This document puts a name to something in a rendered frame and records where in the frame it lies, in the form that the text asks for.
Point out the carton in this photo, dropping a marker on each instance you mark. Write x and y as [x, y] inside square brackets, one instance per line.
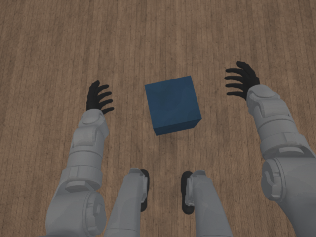
[173, 105]

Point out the robot left forearm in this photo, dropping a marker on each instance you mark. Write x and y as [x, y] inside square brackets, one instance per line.
[83, 171]

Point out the right robot thigh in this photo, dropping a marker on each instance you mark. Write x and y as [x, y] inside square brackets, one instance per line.
[211, 220]

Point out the robot left upper arm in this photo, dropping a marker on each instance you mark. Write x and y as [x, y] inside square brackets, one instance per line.
[77, 214]

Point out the left robot thigh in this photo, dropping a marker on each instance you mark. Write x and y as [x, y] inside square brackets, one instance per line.
[124, 220]

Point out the robot right upper arm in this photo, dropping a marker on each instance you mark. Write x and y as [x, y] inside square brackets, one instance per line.
[291, 182]

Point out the right robot hand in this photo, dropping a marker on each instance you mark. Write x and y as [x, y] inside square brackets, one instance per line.
[248, 78]

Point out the robot right forearm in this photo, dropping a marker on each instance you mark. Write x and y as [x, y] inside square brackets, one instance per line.
[275, 125]

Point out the left robot hand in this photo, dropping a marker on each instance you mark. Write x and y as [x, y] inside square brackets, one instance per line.
[93, 98]

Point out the robot thigh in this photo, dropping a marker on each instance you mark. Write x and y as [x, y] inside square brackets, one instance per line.
[124, 220]
[211, 220]

